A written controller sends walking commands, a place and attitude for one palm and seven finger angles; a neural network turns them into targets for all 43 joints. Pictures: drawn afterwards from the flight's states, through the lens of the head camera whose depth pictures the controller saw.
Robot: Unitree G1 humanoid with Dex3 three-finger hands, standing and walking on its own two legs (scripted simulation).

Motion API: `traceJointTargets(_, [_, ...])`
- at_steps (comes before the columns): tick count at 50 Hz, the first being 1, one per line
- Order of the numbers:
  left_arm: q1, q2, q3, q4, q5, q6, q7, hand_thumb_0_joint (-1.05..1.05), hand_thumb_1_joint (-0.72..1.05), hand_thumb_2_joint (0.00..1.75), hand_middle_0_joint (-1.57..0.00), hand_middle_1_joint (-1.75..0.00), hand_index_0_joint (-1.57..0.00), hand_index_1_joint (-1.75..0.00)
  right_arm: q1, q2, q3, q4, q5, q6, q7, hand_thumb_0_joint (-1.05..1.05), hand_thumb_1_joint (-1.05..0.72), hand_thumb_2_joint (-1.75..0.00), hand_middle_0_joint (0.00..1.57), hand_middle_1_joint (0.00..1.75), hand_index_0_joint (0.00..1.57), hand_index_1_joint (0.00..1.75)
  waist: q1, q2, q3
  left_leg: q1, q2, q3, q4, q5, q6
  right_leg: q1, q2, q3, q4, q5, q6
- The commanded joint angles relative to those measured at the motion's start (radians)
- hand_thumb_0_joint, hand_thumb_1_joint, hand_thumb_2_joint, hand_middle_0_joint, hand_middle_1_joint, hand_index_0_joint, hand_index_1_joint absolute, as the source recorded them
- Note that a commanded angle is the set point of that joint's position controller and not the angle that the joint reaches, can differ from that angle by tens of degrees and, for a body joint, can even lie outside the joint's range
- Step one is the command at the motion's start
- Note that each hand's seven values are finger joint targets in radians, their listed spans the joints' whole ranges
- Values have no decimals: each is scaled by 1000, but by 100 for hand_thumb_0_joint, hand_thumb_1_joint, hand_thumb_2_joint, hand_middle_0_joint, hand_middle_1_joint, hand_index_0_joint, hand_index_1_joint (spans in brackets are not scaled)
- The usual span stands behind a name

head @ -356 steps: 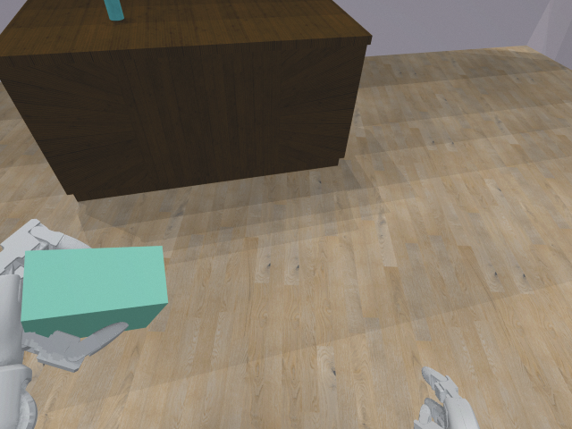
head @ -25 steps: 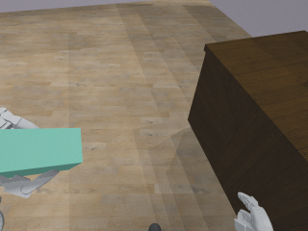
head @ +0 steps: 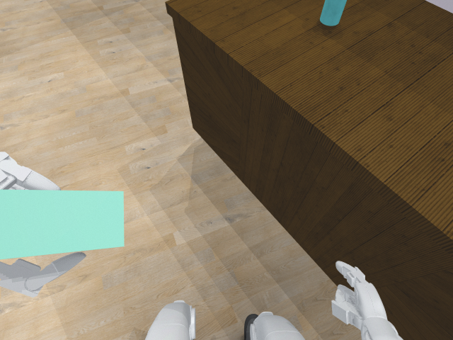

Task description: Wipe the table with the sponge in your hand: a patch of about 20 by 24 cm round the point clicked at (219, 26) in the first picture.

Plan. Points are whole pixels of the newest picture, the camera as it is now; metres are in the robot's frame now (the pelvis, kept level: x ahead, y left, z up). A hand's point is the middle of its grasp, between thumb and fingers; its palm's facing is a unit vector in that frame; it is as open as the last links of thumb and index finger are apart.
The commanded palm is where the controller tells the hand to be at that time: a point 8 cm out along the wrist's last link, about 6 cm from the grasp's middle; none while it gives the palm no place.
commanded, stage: turn to face it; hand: left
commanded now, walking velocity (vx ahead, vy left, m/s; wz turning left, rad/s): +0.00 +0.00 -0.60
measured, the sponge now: (75, 225) +0.25 +0.19 +0.14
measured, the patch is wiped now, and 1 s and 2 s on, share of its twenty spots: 0.00 0.00 0.00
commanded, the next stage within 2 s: none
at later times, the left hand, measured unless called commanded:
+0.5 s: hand (140, 223) +0.24 +0.10 +0.17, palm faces +0.12 -0.87 -0.48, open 10.4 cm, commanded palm +0.19 +0.16 +0.19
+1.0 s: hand (248, 269) +0.19 -0.01 +0.18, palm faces -0.14 -0.88 -0.45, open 10.4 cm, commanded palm +0.17 +0.05 +0.19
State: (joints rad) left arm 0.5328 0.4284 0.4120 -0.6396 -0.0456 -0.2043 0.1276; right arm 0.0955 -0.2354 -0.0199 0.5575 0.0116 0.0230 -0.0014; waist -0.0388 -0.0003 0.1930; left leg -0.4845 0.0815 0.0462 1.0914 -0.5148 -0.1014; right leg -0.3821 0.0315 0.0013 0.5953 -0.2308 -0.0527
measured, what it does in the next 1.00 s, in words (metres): walks backwards, turning right: left foot, then right foot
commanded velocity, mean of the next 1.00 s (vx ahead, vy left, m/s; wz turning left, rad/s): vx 0.00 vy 0.00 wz -0.60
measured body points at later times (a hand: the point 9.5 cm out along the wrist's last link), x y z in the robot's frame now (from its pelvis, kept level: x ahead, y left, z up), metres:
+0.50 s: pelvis -0.05 -0.05 -0.01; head +0.00 -0.08 +0.44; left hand +0.22 +0.15 +0.20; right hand +0.07 -0.27 -0.11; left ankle +0.01 +0.13 -0.73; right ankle -0.08 -0.15 -0.73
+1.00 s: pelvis -0.12 -0.09 +0.01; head -0.10 -0.12 +0.46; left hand +0.19 +0.04 +0.21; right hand -0.10 -0.41 -0.07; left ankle -0.04 +0.07 -0.68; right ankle -0.08 -0.15 -0.73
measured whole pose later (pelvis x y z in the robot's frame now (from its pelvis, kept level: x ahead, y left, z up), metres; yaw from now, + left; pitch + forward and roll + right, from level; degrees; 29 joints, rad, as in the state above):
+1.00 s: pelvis -0.12 -0.09 +0.01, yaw -34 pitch +2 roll +4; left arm 0.51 0.39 0.36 -0.54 -0.06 -0.17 0.15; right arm 0.13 -0.27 -0.04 0.52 0.01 0.10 -0.01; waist 0.02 -0.04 0.04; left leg -0.40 0.01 -0.01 0.85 -0.43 -0.08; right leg -0.33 0.14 0.14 0.40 -0.08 -0.12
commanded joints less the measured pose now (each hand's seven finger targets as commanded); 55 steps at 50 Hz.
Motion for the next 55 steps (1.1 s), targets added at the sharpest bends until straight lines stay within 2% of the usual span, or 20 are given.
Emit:
traceJointTargets(1, [82, 201, 250, -253, -31, -80, 49, 0, 10, 130, -120, -160, -120, -160, -38, -54, -25, -167, 3, -29, 2, 0, -90, -90, 20, 30, 20, 30, 62, -106, -427, 42, -6, -14, -217, 49, 9, 309, -275, 309, -147, 540, -134])
traceJointTargets(4, [99, 155, 211, -157, -26, -51, 48, 0, 10, 130, -120, -160, -120, -160, -9, -72, -31, -157, 7, -22, 0, 0, -90, -90, 20, 30, 20, 30, 60, -92, -397, 125, -28, -10, -377, 88, 21, 232, -249, 339, -160, 416, -118])
traceJointTargets(7, [46, 136, 162, -112, -17, -32, 40, 0, 10, 130, -120, -160, -120, -160, 22, -87, -35, -162, 14, -13, -9, 0, -90, -90, 20, 30, 20, 30, 42, -83, -369, 331, -11, 1, -599, 223, 44, 64, -195, 336, -144, 213, -46])
traceJointTargets(8, [10, 130, 142, -116, -15, -34, 35, 0, 10, 130, -120, -160, -120, -160, 30, -100, -40, -167, 13, -15, -15, 0, -90, -90, 20, 30, 20, 30, 36, -39, -342, 392, 46, -35, -672, 234, 70, -22, -148, 315, -94, 91, -15])
traceJointTargets(10, [-54, 134, 121, -147, 6, -51, 28, 0, 10, 130, -120, -160, -120, -160, 15, -124, -48, -194, 11, -29, -30, 0, -90, -90, 20, 30, 20, 30, 61, 279, -284, 428, 341, -255, -774, 491, 210, -219, 14, 112, 290, -312, 71])
traceJointTargets(11, [-67, 138, 111, -111, 23, -56, 30, 0, 10, 130, -120, -160, -120, -160, 6, -99, -38, -181, 4, -41, -31, 0, -90, -90, 20, 30, 20, 30, 65, 291, -271, 314, 401, -246, -799, 473, 246, -196, -3, 44, 527, -310, 85])
traceJointTargets(12, [-106, 137, 96, -101, 28, -54, 32, 0, 10, 130, -120, -160, -120, -160, -8, -88, -26, -179, -8, -50, -29, 0, -90, -90, 20, 30, 20, 30, 60, 275, -212, 199, 398, -218, -804, 460, 253, -176, -38, 60, 621, -272, 92])
traceJointTargets(15, [-256, 76, -19, -166, 32, -50, 24, 0, 10, 130, -120, -160, -120, -160, 21, -107, -39, -169, 8, -80, -17, 0, -90, -90, 20, 30, 20, 30, 58, 265, -163, 230, 303, 13, -756, 503, 198, -171, -76, -14, 504, -212, 110])
traceJointTargets(21, [-248, 107, 23, -141, 17, -45, 35, 0, 10, 130, -120, -160, -120, -160, 63, -108, -31, -179, 4, -136, -4, 0, -90, -90, 20, 30, 20, 30, 53, 305, -208, 251, 280, 81, -689, 469, 144, 44, -35, -143, 134, -211, 121])
traceJointTargets(23, [-197, 123, 62, -114, 9, -45, 33, 0, 10, 130, -120, -160, -120, -160, 77, -100, -32, -175, 5, -144, 3, 0, -90, -90, 20, 30, 20, 30, 63, 270, -261, 281, 256, 124, -548, 486, 108, 146, -17, -159, -31, -83, 113])
traceJointTargets(24, [-161, 135, 79, -94, 15, -42, 34, 0, 10, 130, -120, -160, -120, -160, 96, -95, -35, -173, 9, -143, 7, 0, -90, -90, 20, 30, 20, 30, 59, 195, -292, 270, 221, 136, -455, 446, 83, 201, -38, -124, -122, 27, 92])
traceJointTargets(25, [-165, 156, 95, -107, 13, -49, 35, 0, 10, 130, -120, -160, -120, -160, 97, -69, -28, -174, 12, -139, 11, 0, -90, -90, 20, 30, 20, 30, 52, 18, -318, 211, 151, 156, -293, 307, 47, 265, -146, 23, -184, 257, 39])
traceJointTargets(26, [-124, 228, 164, -90, 5, -54, 45, 0, 10, 130, -120, -160, -120, -160, 46, -40, -13, -196, 7, -133, 0, 0, -90, -90, 20, 30, 20, 30, 75, -237, -325, -34, 30, 120, -93, -97, 14, 373, -306, 329, -175, 698, -66])
traceJointTargets(27, [-110, 220, 180, -84, -16, -42, 48, 0, 10, 130, -120, -160, -120, -160, 22, -45, -16, -192, 11, -119, -4, 0, -90, -90, 20, 30, 20, 30, 82, -316, -373, -95, 6, 4, 87, -116, 9, 367, -371, 425, -186, 794, -100])
traceJointTargets(28, [-82, 212, 171, -123, -24, -37, 41, 0, 10, 130, -120, -160, -120, -160, 0, -51, -27, -194, 16, -106, -1, 0, -90, -90, 20, 30, 20, 30, 66, -265, -365, -91, 29, -80, 151, -47, 14, 334, -347, 396, -196, 710, -88])
traceJointTargets(30, [70, 187, 211, -93, -35, -46, 45, 0, 10, 130, -120, -160, -120, -160, -11, -12, 4, -174, 5, -66, -4, 0, -90, -90, 20, 30, 20, 30, 68, -116, -415, -185, 25, -76, 174, 17, 1, 499, -298, 320, -103, 778, -118])
traceJointTargets(33, [74, 173, 214, -105, -33, -65, 57, 0, 10, 130, -120, -160, -120, -160, -28, -28, -9, -156, 0, -28, -8, 0, -90, -90, 20, 30, 20, 30, 51, -84, -425, -171, 4, -58, 128, 85, -11, 513, -265, 254, -134, 790, -97])
traceJointTargets(36, [81, 173, 200, -102, -37, -64, 58, 0, 10, 130, -120, -160, -120, -160, -38, -61, -32, -156, 0, -12, -18, 0, -90, -90, 20, 30, 20, 30, 54, -72, -410, -132, -10, -63, 47, 92, -2, 479, -264, 300, -163, 746, -95])
traceJointTargets(49, [-94, 160, 92, -106, -25, -30, 50, 0, 10, 130, -120, -160, -120, -160, -40, -106, -34, -184, 8, 32, -11, 0, -90, -90, 20, 30, 20, 30, 85, -85, -324, 74, -71, -70, -285, 64, 37, 195, -208, 504, -364, 71, -58])
traceJointTargets(55, [-139, 142, 64, -91, -10, -36, 25, 0, 10, 130, -120, -160, -120, -160, 2, -84, -21, -186, 0, 43, 5, 0, -90, -90, 20, 30, 20, 30, 72, -90, -353, 318, -91, -21, -588, 77, 75, 67, -139, 497, -394, -64, -19])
